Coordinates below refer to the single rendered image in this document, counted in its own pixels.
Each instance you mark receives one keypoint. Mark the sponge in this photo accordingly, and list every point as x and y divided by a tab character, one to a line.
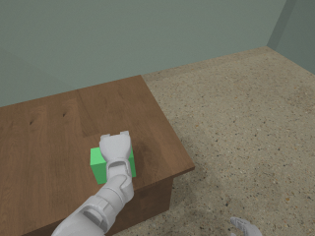
98	165

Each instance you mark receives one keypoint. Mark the left robot forearm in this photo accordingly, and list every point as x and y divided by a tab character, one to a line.
103	207

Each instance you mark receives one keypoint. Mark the table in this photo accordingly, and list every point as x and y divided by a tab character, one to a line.
45	155

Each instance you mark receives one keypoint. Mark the robot right hand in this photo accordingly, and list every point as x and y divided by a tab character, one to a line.
245	226

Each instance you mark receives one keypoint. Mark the robot left hand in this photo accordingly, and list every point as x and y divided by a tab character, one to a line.
116	146

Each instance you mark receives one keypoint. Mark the left robot upper arm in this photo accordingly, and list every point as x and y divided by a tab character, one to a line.
80	225

